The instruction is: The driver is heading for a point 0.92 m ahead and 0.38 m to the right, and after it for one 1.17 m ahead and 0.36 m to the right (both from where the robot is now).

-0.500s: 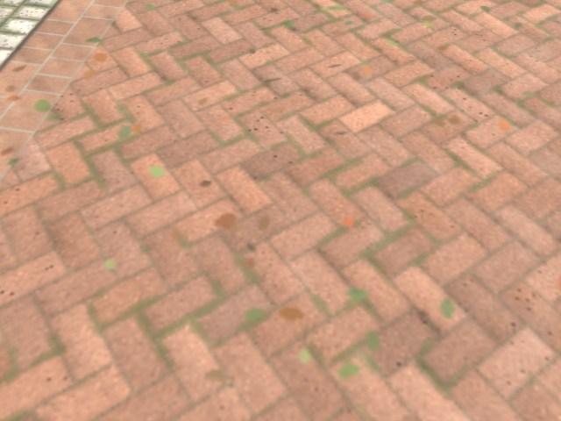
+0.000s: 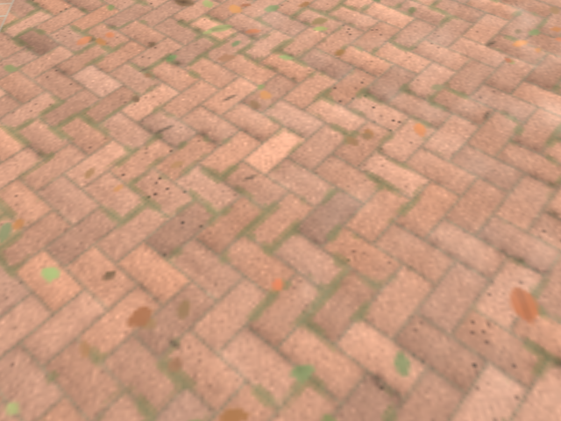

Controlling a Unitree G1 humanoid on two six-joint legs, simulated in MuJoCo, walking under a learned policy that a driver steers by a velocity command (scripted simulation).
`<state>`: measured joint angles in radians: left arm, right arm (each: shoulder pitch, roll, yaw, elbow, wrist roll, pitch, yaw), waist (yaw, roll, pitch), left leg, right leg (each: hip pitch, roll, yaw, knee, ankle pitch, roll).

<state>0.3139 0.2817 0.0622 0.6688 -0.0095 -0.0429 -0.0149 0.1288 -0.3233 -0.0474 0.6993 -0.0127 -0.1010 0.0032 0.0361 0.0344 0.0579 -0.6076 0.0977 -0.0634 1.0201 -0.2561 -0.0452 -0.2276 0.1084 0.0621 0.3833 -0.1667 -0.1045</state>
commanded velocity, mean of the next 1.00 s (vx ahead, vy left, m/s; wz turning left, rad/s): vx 0.50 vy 0.00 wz -0.39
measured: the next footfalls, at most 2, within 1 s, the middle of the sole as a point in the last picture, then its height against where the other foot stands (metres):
left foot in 0.26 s outside the picture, level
right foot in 0.76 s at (407, 396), level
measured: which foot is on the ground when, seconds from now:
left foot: up 0.00-0.24, down 0.26-0.76, up 0.78-1.00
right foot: down 0.00-0.28, up 0.30-0.74, down 0.76-1.00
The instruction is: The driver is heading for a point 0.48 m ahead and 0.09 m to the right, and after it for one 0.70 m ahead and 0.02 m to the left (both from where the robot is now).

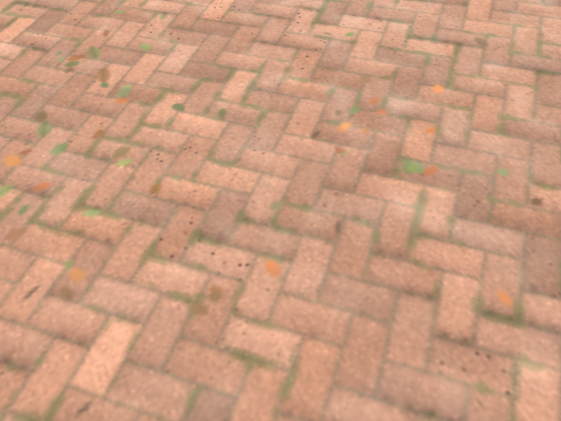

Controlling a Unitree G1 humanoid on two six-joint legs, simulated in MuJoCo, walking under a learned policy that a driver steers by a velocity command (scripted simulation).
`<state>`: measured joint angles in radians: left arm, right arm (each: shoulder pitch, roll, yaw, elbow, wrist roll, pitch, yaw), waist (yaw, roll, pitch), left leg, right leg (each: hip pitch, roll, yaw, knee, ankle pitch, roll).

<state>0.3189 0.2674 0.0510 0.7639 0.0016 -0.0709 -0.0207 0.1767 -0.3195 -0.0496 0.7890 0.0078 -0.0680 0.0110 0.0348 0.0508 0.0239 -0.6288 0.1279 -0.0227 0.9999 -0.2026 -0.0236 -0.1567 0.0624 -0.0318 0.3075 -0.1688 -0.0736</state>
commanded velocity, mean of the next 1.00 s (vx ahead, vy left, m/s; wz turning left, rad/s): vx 0.35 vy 0.00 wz -0.31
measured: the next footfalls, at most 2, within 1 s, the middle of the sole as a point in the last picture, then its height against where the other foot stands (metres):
left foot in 0.28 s outside the picture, level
right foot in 0.76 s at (355, 390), level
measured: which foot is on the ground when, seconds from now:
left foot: up 0.00-0.26, down 0.28-0.78, up 0.80-1.00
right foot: down 0.00-0.30, up 0.32-0.74, down 0.76-1.00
